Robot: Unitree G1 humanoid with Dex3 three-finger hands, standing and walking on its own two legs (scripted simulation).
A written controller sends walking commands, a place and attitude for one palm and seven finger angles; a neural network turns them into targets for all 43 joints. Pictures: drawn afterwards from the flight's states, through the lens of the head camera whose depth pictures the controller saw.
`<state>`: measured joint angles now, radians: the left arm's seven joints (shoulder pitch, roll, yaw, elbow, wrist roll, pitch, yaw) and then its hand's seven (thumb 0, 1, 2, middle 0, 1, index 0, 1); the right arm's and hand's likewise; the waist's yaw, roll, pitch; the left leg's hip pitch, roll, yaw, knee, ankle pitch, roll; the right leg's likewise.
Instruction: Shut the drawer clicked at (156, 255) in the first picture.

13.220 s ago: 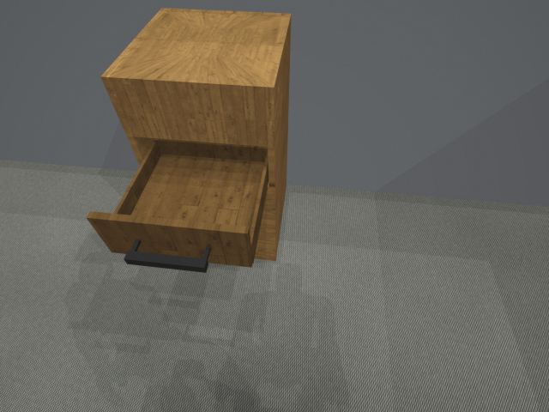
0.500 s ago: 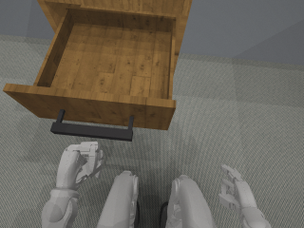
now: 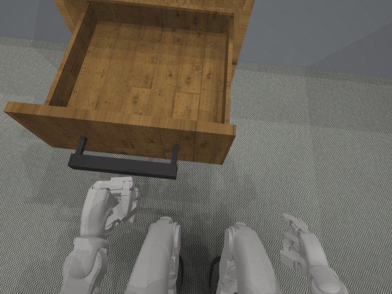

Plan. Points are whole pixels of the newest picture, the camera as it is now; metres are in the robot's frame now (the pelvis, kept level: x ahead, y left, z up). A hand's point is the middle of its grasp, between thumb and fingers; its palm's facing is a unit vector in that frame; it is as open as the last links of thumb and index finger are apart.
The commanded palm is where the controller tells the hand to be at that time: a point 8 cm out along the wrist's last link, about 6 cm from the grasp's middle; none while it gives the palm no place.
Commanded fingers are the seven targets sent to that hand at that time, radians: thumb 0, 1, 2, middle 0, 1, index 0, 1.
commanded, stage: bring the fist close to the handle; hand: left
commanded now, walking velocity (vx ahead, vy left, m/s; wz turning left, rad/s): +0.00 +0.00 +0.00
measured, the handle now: (126, 156) +0.36 +0.17 +0.00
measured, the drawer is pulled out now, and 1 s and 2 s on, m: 0.30 0.22 0.09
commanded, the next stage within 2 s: push the drawer shut in 0.02 s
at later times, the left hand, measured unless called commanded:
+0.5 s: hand (137, 196) +0.29 +0.14 -0.01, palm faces -0.05 -1.00 -0.01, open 3.0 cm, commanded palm +0.30 +0.18 +0.00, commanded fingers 0.00 0.90 0.90 -1.40 -1.60 -1.40 -1.60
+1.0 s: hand (144, 161) +0.36 +0.13 -0.01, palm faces -0.06 -1.00 -0.03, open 3.0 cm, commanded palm +0.37 +0.17 +0.00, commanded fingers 0.00 0.90 0.90 -1.40 -1.60 -1.40 -1.60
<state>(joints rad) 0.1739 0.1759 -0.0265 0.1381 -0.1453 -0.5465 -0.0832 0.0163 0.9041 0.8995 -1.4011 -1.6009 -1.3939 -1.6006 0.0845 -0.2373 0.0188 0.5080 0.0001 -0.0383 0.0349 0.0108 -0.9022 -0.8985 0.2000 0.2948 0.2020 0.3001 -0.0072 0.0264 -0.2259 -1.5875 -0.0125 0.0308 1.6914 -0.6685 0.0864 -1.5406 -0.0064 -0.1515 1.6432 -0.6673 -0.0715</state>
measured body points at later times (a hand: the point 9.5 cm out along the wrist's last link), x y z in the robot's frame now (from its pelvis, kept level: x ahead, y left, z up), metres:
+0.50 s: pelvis +0.00 +0.00 +0.00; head +0.16 +0.02 +0.42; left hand +0.29 +0.19 -0.01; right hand +0.21 -0.23 -0.12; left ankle +0.04 +0.07 -0.52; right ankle +0.04 -0.09 -0.52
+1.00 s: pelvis -0.02 +0.00 +0.00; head +0.15 +0.03 +0.42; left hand +0.36 +0.19 -0.01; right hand +0.15 -0.25 -0.12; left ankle +0.04 +0.07 -0.52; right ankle +0.04 -0.09 -0.52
